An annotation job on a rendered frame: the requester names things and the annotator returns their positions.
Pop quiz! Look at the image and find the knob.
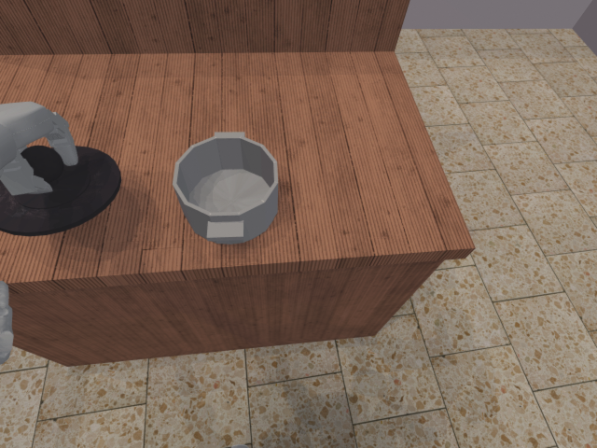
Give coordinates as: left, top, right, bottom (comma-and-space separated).
21, 146, 63, 183

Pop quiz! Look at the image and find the lid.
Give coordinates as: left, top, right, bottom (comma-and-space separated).
0, 146, 121, 236

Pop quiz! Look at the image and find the pot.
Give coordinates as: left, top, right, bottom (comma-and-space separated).
173, 132, 278, 245

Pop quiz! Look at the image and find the table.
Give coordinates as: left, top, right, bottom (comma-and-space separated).
0, 0, 475, 367

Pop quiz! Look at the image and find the left robot hand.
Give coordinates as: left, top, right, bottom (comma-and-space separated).
0, 102, 78, 196

